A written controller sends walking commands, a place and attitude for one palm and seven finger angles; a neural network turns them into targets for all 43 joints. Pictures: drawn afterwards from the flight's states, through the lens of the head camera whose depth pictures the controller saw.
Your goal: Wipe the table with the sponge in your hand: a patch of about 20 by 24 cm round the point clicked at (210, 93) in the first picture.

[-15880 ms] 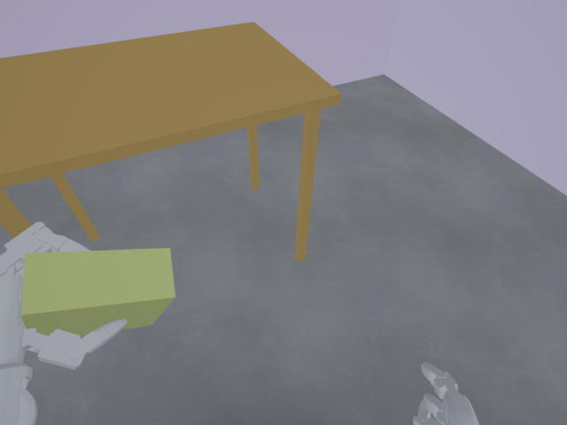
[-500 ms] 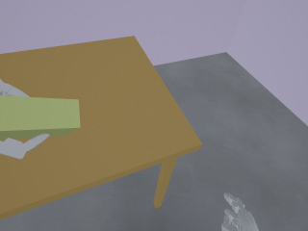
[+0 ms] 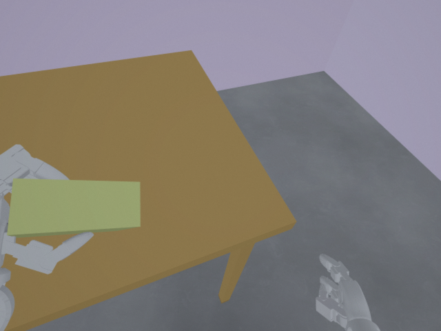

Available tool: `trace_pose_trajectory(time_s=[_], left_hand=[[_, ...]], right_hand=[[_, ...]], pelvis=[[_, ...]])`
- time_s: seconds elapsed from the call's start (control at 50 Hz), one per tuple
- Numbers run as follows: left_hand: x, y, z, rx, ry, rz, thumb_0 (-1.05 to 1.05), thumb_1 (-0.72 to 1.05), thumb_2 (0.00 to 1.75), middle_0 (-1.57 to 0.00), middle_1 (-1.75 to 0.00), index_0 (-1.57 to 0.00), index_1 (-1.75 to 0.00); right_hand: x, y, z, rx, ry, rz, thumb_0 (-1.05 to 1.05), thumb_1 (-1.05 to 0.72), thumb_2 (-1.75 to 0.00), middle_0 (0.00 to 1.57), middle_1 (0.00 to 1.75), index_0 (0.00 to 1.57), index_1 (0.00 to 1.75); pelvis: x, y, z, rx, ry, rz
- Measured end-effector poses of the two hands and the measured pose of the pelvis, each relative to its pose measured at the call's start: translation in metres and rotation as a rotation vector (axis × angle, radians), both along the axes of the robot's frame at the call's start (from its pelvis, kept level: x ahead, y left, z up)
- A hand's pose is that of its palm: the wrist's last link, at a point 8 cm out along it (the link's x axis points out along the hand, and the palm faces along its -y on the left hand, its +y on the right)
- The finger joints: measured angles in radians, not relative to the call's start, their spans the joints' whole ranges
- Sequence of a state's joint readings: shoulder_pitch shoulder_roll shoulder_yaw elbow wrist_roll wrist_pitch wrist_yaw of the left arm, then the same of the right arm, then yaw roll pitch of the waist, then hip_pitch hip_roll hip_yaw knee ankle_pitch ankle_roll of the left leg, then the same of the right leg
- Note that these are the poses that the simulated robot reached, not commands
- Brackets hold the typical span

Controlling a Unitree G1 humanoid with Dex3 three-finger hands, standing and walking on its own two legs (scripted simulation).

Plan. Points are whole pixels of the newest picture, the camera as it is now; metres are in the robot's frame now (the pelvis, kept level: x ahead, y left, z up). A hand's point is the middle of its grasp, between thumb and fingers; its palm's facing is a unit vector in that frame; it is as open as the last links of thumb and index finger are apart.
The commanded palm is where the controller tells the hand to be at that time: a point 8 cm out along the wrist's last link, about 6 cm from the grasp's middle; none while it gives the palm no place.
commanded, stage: come to a stop and stand still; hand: left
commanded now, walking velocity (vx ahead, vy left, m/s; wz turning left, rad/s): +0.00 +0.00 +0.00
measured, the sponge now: (94, 210) +0.24 +0.20 +0.15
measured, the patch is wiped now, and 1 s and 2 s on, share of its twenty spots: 0.00 0.00 0.00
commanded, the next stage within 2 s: look again from close up in 0.02 s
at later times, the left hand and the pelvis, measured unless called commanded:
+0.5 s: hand (38, 250) +0.17 +0.24 +0.16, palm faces +0.37 -0.84 -0.40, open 9.9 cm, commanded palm +0.12 +0.26 +0.18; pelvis -0.04 -0.01 +0.00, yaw +0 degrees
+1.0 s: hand (22, 219) +0.20 +0.25 +0.19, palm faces +0.41 -0.77 -0.49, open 9.8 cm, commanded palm +0.11 +0.27 +0.18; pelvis -0.04 -0.02 +0.00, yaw +2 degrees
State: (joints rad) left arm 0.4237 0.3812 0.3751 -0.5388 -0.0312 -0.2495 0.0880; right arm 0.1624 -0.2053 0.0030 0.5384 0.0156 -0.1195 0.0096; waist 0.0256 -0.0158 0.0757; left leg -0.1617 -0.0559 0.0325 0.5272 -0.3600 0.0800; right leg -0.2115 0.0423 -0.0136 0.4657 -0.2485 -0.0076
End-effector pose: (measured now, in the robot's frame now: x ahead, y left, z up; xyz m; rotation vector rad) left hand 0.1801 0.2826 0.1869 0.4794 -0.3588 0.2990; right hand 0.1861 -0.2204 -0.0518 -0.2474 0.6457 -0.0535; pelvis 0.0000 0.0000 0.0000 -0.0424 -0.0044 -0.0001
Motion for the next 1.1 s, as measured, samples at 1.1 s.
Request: trace_pose_trajectory(time_s=[1.1], left_hand=[[-0.010,0.033,0.039,0.164,-0.113,0.122,-0.01,-0.47,1.02,-0.76,-1.35,-0.76,-1.34]], right_hand=[[-0.057,-0.001,-0.022,0.022,0.100,0.098,0.01,-0.90,-0.90,0.20,0.30,0.20,0.30]], pelvis=[[-0.030,-0.017,-0.001,0.029,0.048,0.030]])
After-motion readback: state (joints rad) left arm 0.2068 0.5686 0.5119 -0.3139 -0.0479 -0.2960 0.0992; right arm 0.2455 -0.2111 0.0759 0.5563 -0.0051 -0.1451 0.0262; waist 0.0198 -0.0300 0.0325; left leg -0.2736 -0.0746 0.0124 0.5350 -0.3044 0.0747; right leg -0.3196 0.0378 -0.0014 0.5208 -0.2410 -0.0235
